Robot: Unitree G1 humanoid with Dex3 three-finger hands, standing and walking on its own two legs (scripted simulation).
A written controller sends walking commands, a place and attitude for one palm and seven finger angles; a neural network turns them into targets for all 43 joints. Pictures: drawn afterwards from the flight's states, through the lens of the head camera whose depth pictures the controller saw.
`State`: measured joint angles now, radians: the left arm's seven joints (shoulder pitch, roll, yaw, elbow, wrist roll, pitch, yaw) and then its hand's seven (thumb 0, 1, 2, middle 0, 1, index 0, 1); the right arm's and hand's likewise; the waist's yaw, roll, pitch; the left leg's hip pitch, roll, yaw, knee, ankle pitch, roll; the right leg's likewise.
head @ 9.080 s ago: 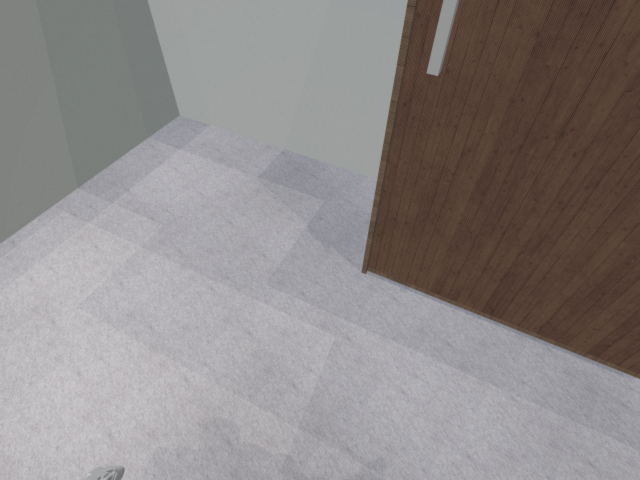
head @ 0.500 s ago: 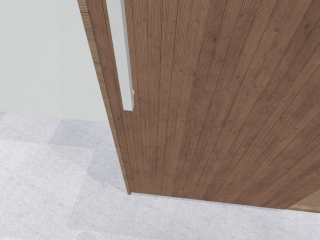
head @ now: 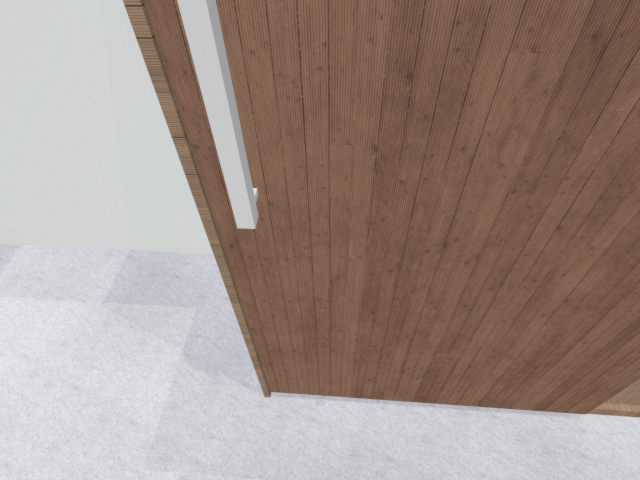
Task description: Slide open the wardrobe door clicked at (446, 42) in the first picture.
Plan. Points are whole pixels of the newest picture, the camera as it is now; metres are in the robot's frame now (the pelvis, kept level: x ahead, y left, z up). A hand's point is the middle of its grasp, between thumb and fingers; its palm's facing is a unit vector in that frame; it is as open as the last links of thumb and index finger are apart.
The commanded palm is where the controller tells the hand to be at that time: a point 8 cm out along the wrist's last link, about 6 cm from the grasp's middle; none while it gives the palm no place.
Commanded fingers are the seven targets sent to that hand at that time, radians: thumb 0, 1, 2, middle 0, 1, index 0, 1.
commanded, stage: look again from close up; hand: left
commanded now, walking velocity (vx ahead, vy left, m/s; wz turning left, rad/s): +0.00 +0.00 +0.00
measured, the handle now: (229, 111) +0.45 +0.12 +0.25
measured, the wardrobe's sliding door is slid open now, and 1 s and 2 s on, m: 0.00 0.00 0.00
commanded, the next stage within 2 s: raise the hand with hooked fingers in 0.78 s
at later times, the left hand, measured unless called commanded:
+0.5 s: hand out of the picture +0.02 +0.17 -0.17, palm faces +0.01 -0.98 -0.20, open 7.4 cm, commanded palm none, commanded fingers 0.00 0.90 0.90 -0.20 -0.30 -0.20 -0.30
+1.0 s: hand (181, 472) +0.15 +0.19 -0.08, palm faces +0.24 -0.96 -0.17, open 7.5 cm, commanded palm +0.12 +0.23 -0.04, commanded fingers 0.00 0.74 0.83 -0.21 -0.41 -0.21 -0.41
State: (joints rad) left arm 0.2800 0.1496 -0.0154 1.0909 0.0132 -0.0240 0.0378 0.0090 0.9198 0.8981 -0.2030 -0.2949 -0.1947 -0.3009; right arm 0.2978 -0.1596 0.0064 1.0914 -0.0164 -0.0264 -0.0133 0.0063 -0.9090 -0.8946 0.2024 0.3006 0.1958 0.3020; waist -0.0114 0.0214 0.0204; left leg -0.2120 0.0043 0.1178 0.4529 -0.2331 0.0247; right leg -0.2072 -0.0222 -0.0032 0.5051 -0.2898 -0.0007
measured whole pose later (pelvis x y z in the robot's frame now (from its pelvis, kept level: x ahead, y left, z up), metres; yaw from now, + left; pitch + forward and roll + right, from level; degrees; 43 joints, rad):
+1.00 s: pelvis +0.01 -0.01 +0.00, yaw +2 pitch +0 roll +1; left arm 0.43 0.18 0.04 0.29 -0.13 -0.02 0.06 0.02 0.89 0.89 -0.21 -0.31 -0.20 -0.31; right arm 0.33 -0.19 0.01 0.89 0.03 -0.19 -0.06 0.01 -0.90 -0.89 0.20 0.30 0.20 0.30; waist -0.01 0.00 0.02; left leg -0.22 0.00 0.08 0.48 -0.25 0.01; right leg -0.20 -0.03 -0.04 0.52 -0.32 -0.01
